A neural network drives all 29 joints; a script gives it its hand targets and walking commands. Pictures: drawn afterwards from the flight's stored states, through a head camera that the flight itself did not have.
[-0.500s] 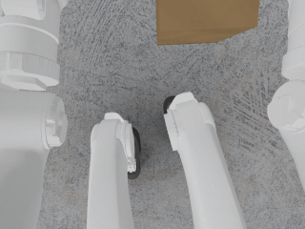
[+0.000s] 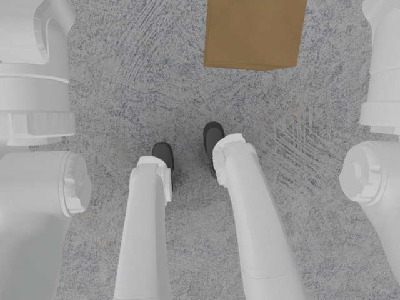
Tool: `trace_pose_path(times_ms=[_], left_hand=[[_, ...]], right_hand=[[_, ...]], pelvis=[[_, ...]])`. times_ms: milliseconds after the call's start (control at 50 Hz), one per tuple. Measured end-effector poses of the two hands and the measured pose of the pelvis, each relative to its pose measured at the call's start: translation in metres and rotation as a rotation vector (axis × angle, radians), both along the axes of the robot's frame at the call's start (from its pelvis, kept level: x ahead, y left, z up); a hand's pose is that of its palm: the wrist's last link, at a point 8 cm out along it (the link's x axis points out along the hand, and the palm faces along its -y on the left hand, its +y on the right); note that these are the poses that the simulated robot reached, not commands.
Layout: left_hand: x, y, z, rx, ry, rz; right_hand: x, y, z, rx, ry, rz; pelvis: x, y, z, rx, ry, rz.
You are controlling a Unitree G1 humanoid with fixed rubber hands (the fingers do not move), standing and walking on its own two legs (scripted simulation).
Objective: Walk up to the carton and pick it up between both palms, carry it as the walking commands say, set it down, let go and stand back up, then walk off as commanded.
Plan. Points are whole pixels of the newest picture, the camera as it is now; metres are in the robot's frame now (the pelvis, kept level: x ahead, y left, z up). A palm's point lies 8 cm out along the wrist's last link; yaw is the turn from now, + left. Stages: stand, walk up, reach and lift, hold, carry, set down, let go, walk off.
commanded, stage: set down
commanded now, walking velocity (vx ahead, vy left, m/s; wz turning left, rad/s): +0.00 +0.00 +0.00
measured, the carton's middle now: (246, 24) +0.53 -0.21 -0.48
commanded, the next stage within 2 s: let go in 0.26 s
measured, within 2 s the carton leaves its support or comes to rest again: neither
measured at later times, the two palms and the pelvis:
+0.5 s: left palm out of the picture +0.53 +0.15 -0.06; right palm (381, 2) +0.45 -0.26 -0.07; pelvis +0.03 +0.05 +0.07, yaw -5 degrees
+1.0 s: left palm out of the picture +0.35 +0.20 +0.06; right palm out of the picture +0.27 -0.27 +0.09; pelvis +0.07 +0.03 +0.12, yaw -6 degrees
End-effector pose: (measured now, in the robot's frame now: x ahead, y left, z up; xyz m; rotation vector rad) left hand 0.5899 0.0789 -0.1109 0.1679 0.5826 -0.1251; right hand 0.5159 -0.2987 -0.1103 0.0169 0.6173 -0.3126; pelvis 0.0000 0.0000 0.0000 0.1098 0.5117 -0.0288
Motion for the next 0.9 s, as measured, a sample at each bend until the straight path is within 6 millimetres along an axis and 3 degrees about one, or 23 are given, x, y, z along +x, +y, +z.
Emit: trace_pose_path(times_ms=[60,180,360,460,580,740,820,900], left_hand=[[0.002,0.004,0.024,0.011,-0.014,-0.02],[-0.006,0.018,0.034,0.067,0.111,-0.032],[0.01,0.028,0.064,0.021,0.078,-0.011],[-0.036,0.055,0.05,0.077,0.157,0.046],[-0.099,0.091,0.05,0.139,0.215,0.098],[-0.126,0.079,0.115,0.062,0.092,0.082],[-0.167,0.091,0.146,0.069,0.105,0.103],[-0.209,0.113,0.164,0.092,0.136,0.124]], right_hand=[[-0.008,0.008,0.013,0.021,0.015,-0.024],[-0.015,0.014,0.05,0.04,-0.032,-0.074],[-0.013,0.033,0.058,0.047,0.048,-0.048],[-0.045,0.044,0.042,0.054,0.117,0.015],[-0.095,0.031,0.058,-0.011,0.153,0.057],[-0.142,0.042,0.102,-0.039,0.172,0.174],[-0.186,0.04,0.143,-0.045,0.161,0.147],[-0.218,0.03,0.187,-0.078,0.098,0.092]], pelvis=[[-0.002,0.009,0.009,-0.02,-0.028,-0.004],[-0.003,0.033,0.024,-0.074,-0.055,-0.028],[0.015,0.049,0.042,-0.106,-0.04,-0.036],[0.028,0.047,0.063,-0.113,-0.123,-0.038],[0.041,0.041,0.081,-0.114,-0.17,-0.045],[0.046,0.035,0.094,-0.116,-0.255,-0.052],[0.06,0.032,0.103,-0.115,-0.239,-0.052],[0.072,0.029,0.115,-0.121,-0.278,-0.056]])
